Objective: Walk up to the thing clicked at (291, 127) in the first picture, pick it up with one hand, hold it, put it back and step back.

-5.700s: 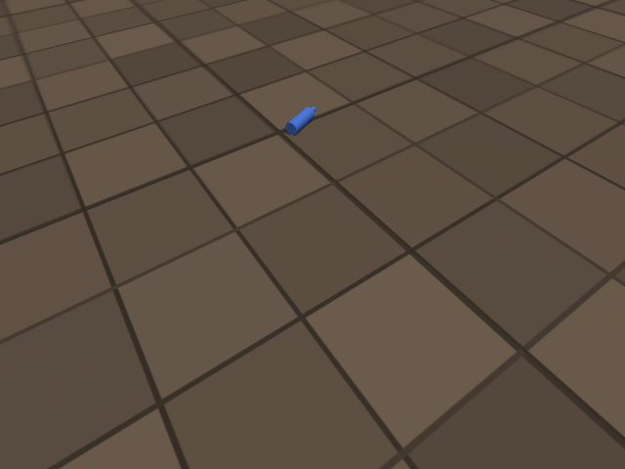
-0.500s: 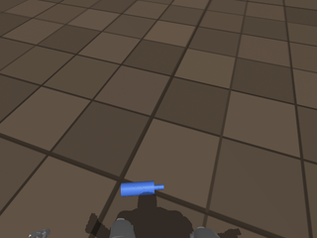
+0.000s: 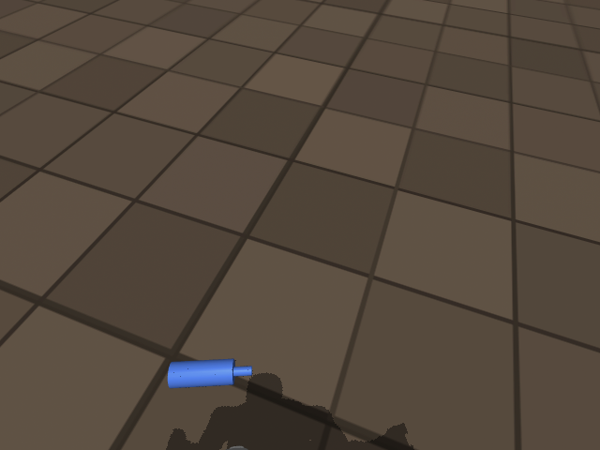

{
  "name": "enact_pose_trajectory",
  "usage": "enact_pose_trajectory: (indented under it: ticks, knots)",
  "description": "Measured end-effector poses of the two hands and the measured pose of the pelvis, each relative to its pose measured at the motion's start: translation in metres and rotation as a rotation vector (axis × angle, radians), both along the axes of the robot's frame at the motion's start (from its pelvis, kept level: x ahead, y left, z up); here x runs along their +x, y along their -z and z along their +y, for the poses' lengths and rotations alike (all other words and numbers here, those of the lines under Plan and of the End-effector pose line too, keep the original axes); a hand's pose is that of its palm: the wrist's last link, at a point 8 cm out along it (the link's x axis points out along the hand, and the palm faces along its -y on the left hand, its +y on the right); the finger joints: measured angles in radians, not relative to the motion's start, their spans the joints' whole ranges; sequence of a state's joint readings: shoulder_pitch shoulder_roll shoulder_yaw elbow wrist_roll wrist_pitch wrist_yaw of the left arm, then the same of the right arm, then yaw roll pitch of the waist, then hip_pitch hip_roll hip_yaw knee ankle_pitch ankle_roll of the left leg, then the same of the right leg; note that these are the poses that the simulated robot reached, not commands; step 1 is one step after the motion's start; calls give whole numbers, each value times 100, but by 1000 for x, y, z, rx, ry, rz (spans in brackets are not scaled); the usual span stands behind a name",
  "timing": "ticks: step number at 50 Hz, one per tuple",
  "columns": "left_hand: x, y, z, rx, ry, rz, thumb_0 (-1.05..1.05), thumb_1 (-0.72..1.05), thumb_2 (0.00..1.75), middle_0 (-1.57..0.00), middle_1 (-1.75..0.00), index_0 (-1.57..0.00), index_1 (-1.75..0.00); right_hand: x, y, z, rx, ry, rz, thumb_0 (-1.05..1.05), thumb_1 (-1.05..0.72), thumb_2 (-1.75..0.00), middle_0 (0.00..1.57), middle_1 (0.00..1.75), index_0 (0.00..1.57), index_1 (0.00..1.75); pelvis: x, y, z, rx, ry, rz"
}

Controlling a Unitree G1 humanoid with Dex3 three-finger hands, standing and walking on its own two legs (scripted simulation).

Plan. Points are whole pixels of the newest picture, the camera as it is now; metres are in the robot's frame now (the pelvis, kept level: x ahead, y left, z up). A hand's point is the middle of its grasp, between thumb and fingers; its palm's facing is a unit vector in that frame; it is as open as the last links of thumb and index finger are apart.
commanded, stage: walk up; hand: left
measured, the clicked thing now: (211, 372) +0.46 +0.27 -0.71
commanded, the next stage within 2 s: stand in 1.88 s
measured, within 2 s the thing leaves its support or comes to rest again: neither
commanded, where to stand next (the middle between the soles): +0.09 +0.05 m, yaw +4 degrees
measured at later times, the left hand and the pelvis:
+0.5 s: hand out of the picture +0.02 +0.31 -0.14, palm faces +0.03 -0.87 -0.50, open 7.4 cm; pelvis +0.00 +0.01 +0.00, yaw +3 degrees
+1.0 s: hand out of the picture +0.09 +0.29 -0.14, palm faces +0.02 -0.93 -0.36, open 7.4 cm; pelvis +0.01 +0.02 +0.02, yaw +3 degrees
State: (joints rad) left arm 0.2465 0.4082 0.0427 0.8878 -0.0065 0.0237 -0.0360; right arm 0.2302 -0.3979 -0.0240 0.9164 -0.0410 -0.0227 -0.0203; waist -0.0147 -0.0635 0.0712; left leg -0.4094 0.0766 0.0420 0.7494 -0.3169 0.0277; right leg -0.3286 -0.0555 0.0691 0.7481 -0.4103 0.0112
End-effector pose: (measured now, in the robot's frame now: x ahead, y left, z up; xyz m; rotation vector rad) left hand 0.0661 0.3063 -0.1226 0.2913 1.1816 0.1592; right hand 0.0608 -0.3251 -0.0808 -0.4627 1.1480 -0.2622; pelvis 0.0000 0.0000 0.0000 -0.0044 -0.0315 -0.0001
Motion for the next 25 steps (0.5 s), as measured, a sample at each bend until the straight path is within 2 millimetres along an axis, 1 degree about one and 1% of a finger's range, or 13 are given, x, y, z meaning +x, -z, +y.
enact_pose_trajectory:
  ticks: [2, 4, 7, 11, 14, 17, 20, 22, 25]
  knots:
    - [-4, -2, -9, 39, -20, -7, 1, 90, 90, -20, -30, -20, -30, 10, 9, -17, 13, -4, 4, 1, -90, -90, 21, 30, 21, 30, 0, 4, -14, -33, -13, -11]
    - [-11, -8, -16, 74, -28, -5, 1, 90, 90, -20, -30, -20, -30, 19, 14, -26, 29, -3, 14, 1, -90, -90, 21, 30, 21, 30, 3, 4, -24, -32, -20, -7]
    - [-22, -22, -19, 120, -43, 24, 1, 90, 90, -20, -30, -21, -30, 34, 17, -34, 61, -1, 10, 1, -90, -90, 21, 30, 21, 30, 7, -2, -31, -3, -12, 6]
    - [-34, -40, -11, 183, -57, 50, 1, 90, 90, -21, -30, -21, -30, 52, 22, -35, 90, -20, 9, 1, -90, -90, 21, 30, 20, 30, 8, -6, -32, 7, -28, 15]
    - [-42, -48, 1, 224, -65, 66, 1, 90, 90, -21, -30, -21, -30, 64, 27, -28, 106, -41, 19, 1, -90, -90, 21, 30, 20, 30, 7, -6, -29, 10, -35, 22]
    - [-50, -49, 17, 247, -75, 81, 1, 90, 90, -20, -30, -21, -30, 75, 31, -14, 119, -64, 22, 1, -91, -90, 20, 30, 20, 30, 6, -3, -22, 9, -47, 28]
    - [-55, -40, 34, 246, -87, 89, 1, 90, 90, -20, -30, -21, -30, 84, 35, 4, 123, -86, 10, 1, -91, -90, 20, 30, 20, 30, 5, 4, -10, 10, -60, 30]
    - [-55, -32, 42, 237, -98, 95, 1, 90, 90, -20, -30, -21, -30, 86, 34, 19, 128, -96, 0, 1, -91, -90, 20, 30, 20, 30, 2, 5, -3, 45, -54, 14]
    - [-48, -26, 42, 207, -101, 90, 1, 90, 90, -20, -30, -20, -30, 82, 29, 35, 147, -94, -18, 1, -90, -90, 21, 30, 20, 30, 3, 2, 5, 6, -60, 4]
